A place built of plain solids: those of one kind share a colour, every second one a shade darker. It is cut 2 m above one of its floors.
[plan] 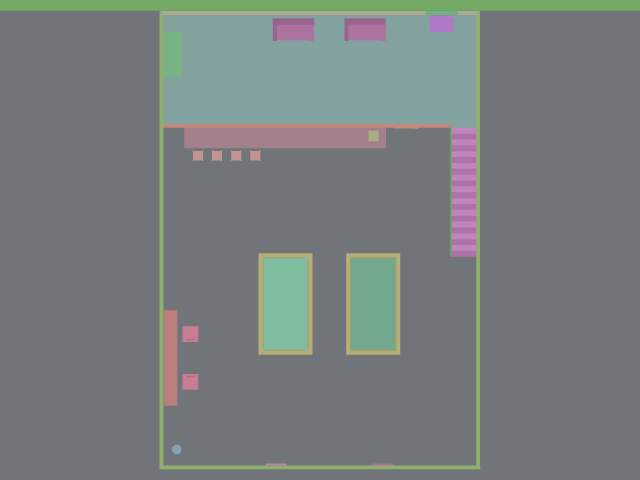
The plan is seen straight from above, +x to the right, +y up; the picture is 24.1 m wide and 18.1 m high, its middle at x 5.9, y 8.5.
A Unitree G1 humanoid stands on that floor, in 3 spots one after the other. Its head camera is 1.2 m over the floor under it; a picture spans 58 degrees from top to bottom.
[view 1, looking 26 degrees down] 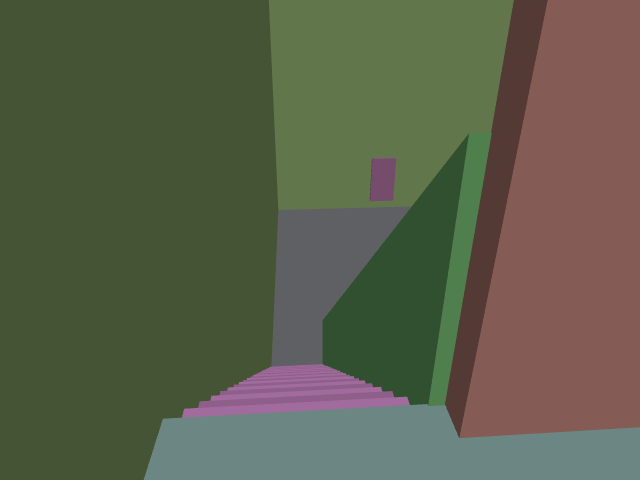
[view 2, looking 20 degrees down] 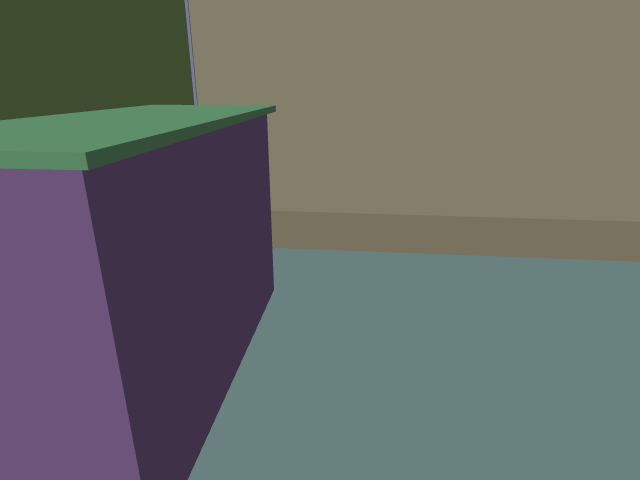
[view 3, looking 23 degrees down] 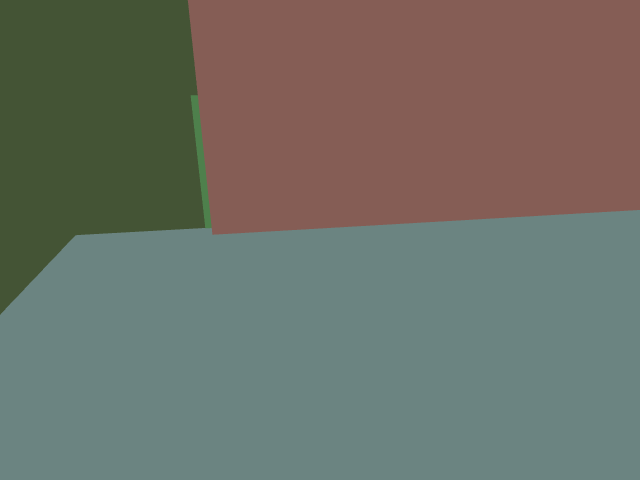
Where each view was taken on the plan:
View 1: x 11.33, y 13.83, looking -94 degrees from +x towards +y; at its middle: ground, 12.71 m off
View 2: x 1.20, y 13.93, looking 96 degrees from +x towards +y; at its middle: back_stallriser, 3.27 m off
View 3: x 10.49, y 15.89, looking -99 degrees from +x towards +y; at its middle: upper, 3.07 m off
